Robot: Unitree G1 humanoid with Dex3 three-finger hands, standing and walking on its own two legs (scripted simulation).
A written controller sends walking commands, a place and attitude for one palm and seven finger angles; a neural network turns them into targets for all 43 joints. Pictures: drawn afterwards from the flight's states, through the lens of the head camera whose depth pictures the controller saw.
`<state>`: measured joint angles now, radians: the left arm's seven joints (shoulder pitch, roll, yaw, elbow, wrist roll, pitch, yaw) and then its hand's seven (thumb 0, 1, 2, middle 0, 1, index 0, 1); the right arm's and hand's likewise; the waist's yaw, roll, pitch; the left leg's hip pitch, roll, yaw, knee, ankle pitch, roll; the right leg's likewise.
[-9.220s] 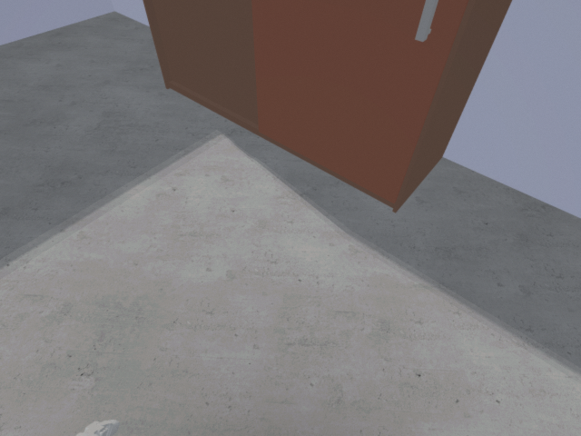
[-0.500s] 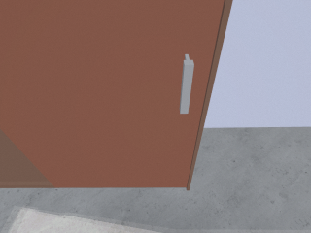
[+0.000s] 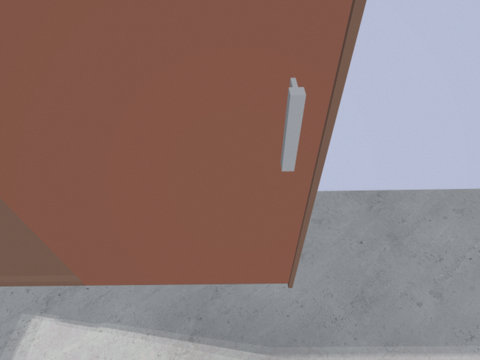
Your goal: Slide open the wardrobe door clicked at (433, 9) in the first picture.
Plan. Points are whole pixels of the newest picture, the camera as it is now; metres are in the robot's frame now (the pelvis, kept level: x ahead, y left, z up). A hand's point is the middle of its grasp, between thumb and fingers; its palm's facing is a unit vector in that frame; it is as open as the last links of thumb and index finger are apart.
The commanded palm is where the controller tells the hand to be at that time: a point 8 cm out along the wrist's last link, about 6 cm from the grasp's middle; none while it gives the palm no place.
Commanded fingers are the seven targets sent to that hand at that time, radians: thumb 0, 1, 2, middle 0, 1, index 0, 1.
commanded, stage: look again from close up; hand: right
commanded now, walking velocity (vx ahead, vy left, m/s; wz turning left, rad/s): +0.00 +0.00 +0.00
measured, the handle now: (290, 126) +0.54 -0.08 +0.12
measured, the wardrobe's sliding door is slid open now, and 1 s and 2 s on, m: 0.00 0.00 0.00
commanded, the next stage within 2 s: raise the hand with hooked fingers in 1.30 s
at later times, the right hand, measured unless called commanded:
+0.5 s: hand out of the picture -0.01 -0.16 -0.18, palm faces +0.02 +0.98 -0.17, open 7.3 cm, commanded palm none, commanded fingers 0.00 -0.90 -0.90 0.20 0.30 0.20 0.30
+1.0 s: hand out of the picture +0.00 -0.16 -0.17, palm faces +0.01 +0.98 -0.18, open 7.3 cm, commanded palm none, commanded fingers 0.00 -0.90 -0.90 0.20 0.30 0.20 0.30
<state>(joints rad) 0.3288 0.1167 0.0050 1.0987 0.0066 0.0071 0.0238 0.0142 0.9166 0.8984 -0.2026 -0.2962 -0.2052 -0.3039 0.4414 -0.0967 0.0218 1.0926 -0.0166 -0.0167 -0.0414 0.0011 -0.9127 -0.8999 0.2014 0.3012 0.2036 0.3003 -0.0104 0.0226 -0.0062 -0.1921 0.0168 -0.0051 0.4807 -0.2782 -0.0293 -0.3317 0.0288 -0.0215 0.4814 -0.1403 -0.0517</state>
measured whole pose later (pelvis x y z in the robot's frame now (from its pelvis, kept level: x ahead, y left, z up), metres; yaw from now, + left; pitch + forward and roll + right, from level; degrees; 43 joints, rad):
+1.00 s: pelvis +0.01 +0.01 +0.00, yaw +0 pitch -1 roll +0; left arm 0.24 0.17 0.00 1.10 0.01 0.00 0.02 0.01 0.91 0.90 -0.20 -0.30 -0.20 -0.30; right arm 0.33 -0.17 0.02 1.08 -0.01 -0.01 -0.03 0.00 -0.91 -0.90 0.20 0.30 0.20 0.30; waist -0.01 0.02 0.03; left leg -0.14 0.01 -0.01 0.43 -0.27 -0.02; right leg -0.27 0.02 -0.02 0.43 -0.14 -0.03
